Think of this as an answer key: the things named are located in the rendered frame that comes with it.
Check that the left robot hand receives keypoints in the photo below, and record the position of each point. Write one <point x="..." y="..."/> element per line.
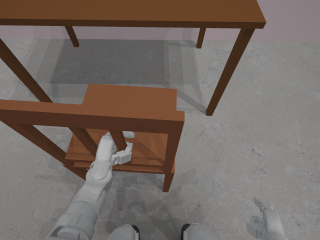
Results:
<point x="107" y="147"/>

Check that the left robot thigh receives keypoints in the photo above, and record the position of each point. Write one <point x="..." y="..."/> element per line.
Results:
<point x="124" y="233"/>

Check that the chair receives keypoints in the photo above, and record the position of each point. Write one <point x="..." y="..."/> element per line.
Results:
<point x="150" y="112"/>

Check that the robot thigh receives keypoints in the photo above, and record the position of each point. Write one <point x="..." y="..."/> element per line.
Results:
<point x="198" y="232"/>
<point x="124" y="233"/>

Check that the right robot thigh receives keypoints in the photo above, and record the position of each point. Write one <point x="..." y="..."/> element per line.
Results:
<point x="198" y="232"/>

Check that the table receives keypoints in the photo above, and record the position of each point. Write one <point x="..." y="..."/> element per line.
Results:
<point x="229" y="14"/>

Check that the right robot hand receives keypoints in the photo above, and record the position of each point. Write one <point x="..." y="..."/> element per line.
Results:
<point x="270" y="222"/>

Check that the robot left forearm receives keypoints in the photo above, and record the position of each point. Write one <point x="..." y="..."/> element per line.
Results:
<point x="78" y="223"/>

